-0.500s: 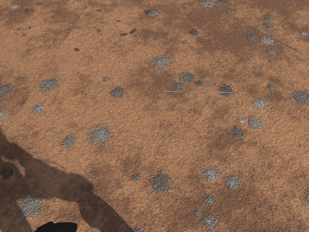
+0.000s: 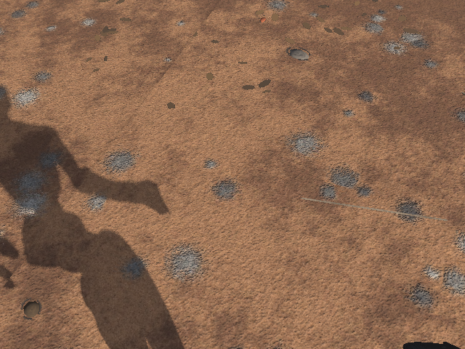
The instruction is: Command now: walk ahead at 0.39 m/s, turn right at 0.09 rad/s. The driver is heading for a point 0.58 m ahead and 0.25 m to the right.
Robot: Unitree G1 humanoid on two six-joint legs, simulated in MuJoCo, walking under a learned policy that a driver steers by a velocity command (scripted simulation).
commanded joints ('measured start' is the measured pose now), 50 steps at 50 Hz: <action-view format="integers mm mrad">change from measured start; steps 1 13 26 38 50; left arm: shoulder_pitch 20 11 -154 -81 -64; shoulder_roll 175 84 99 174 122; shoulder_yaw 41 46 65 75 60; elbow -17 -98 -227 -237 -235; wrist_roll -2 -5 3 5 -4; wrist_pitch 14 111 136 25 37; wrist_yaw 13 51 -9 43 31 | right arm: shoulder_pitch -65 4 -7 -99 48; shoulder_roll -100 -124 -212 -136 -180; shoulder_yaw -27 -42 -76 -76 -77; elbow -82 -3 58 45 82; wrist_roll -10 -45 10 -8 6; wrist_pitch -28 -1 72 -7 -58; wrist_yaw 12 -29 -52 -20 -3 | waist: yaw -42 -42 -61 -61 -135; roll -114 99 62 -144 -173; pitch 28 -97 -81 -44 -58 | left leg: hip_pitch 60 320 479 -73 459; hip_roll -37 216 257 -48 -63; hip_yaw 3 -36 115 -29 -32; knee -66 -309 -196 240 -134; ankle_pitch -43 143 -34 -230 -193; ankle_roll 32 242 158 -27 4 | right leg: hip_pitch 7 -492 -356 -78 -325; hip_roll -286 -138 -110 -254 -153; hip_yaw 137 79 -40 392 439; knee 69 898 360 -31 196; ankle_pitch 546 -151 20 -58 -111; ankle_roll -122 100 17 -185 -117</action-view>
